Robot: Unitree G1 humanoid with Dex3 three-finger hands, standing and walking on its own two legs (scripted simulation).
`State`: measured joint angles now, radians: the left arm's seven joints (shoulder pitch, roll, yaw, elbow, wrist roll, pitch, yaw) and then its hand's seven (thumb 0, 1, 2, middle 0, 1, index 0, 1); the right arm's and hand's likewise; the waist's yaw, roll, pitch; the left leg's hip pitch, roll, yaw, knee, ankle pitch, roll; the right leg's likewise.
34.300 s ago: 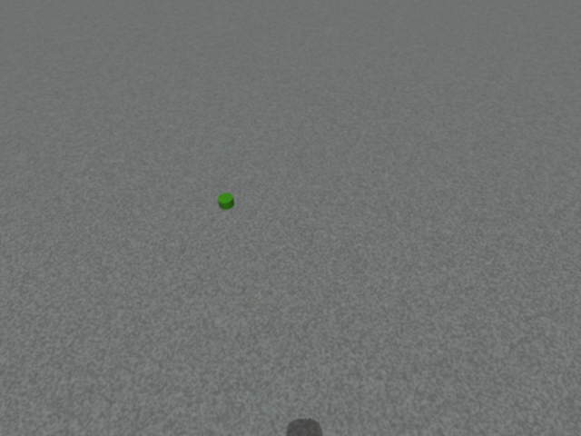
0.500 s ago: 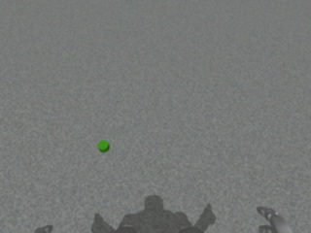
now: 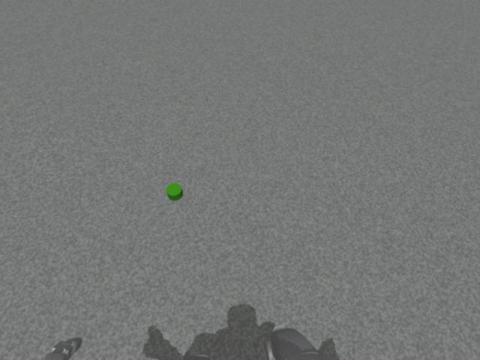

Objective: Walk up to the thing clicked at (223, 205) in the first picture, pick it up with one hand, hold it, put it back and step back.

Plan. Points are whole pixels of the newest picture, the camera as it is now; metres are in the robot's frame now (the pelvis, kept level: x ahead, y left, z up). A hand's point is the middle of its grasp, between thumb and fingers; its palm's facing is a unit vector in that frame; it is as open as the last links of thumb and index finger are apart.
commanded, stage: step back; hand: left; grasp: from above
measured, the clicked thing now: (174, 191) +0.91 +0.30 -0.73
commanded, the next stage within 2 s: stand in 1.40 s
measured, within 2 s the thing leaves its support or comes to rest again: neither
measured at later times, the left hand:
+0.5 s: hand out of the picture -0.08 +0.25 -0.12, palm faces +0.01 -0.90 -0.44, open 7.4 cm
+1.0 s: hand out of the picture -0.09 +0.25 -0.14, palm faces +0.05 -0.93 -0.36, open 7.4 cm
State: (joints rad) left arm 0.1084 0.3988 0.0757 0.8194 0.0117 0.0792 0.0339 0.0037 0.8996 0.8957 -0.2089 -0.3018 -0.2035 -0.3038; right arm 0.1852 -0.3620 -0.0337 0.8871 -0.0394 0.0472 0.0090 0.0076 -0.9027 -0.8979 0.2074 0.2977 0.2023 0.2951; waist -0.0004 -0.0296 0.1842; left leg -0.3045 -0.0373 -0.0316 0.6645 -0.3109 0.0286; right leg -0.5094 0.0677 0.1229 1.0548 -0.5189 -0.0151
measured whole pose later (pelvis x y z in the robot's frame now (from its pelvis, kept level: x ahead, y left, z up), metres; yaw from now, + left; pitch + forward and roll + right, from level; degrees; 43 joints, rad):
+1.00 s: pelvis -0.15 -0.01 +0.01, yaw +2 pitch -2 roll +0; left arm 0.19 0.35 0.05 0.99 0.03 -0.03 -0.01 0.00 0.90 0.90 -0.21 -0.30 -0.21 -0.30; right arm 0.19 -0.38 -0.05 1.01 -0.03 -0.01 0.02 0.01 -0.90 -0.90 0.21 0.30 0.20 0.29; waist 0.03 0.01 0.06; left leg -0.28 0.01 -0.02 0.59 -0.33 0.00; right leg -0.22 -0.03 -0.05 0.58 -0.32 -0.01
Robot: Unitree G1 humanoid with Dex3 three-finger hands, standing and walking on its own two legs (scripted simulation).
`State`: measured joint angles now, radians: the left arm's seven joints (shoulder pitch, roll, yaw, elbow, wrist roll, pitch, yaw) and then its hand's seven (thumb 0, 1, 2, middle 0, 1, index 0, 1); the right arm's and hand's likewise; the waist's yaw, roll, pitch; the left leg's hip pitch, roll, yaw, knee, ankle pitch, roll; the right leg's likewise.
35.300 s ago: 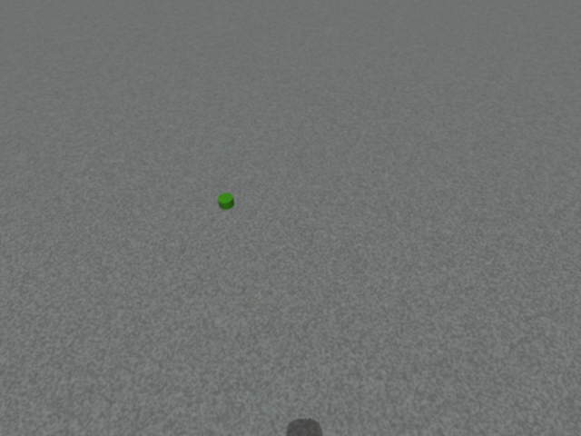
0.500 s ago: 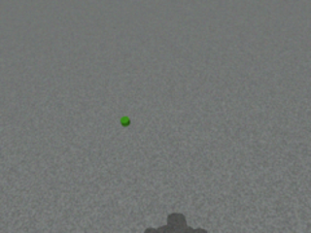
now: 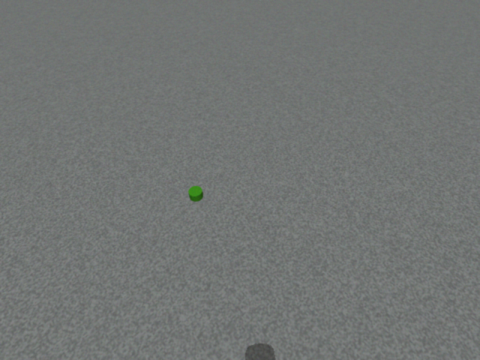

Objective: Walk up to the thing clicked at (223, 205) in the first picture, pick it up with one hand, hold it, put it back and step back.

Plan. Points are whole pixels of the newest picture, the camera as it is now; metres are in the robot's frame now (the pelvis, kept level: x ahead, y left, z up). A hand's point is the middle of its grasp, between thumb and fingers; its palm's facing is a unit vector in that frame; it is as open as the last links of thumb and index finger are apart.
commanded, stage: step back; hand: left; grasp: from above
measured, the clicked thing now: (195, 193) +1.06 +0.28 -0.74
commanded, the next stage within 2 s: stand in 0.40 s
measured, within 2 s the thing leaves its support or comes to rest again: neither
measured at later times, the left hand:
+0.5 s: hand out of the picture +0.14 +0.27 -0.14, palm faces -0.02 -0.93 -0.36, open 7.4 cm
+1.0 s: hand out of the picture +0.08 +0.26 -0.14, palm faces -0.05 -0.94 -0.34, open 7.4 cm
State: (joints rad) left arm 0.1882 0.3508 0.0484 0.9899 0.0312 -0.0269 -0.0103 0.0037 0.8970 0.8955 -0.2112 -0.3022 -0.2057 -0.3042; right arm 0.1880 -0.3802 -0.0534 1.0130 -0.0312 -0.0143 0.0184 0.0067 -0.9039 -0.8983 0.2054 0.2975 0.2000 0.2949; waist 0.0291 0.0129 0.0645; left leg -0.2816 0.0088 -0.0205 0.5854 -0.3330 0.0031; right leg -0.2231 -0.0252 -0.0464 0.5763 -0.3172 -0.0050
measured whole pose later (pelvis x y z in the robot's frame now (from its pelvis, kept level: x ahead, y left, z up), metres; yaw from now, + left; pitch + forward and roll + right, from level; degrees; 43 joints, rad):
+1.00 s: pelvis +0.01 +0.01 +0.02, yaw -2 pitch -2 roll +0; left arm 0.12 0.35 0.01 1.15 0.01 -0.01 -0.01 0.00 0.90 0.90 -0.21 -0.30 -0.20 -0.30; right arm 0.10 -0.35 0.00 1.15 -0.01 -0.01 0.02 0.01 -0.90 -0.90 0.21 0.30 0.20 0.29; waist 0.00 0.00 0.06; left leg -0.14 0.02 0.02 0.32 -0.15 0.00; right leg -0.09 -0.01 0.00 0.31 -0.18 0.02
